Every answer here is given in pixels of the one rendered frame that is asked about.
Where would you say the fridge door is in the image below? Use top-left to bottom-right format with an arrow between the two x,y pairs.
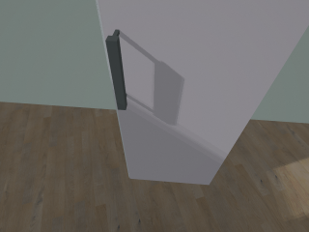
98,0 -> 309,185

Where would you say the handle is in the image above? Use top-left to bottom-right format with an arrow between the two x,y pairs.
105,29 -> 127,110

